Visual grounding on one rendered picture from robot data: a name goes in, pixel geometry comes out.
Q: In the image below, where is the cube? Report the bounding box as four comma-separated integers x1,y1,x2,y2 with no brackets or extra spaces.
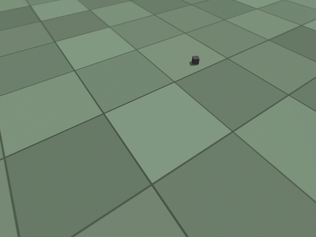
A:
192,56,199,65

